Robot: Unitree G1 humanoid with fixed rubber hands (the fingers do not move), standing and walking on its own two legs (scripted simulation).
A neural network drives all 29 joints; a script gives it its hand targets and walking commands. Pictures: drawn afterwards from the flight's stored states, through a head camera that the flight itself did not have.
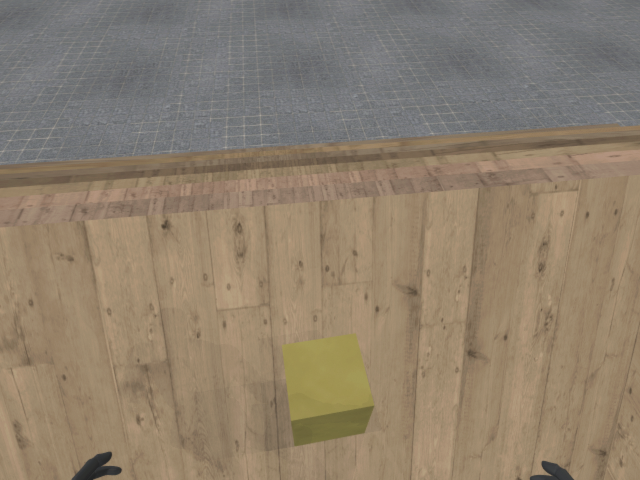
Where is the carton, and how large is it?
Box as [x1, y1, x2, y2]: [282, 333, 373, 445]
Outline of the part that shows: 355,333 282,345 294,445 364,432 373,407 373,402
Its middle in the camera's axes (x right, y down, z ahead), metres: +0.01 +0.44 +1.12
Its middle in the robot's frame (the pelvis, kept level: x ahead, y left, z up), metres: +0.46 -0.01 -0.66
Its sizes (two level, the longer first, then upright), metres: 0.210 0.200 0.250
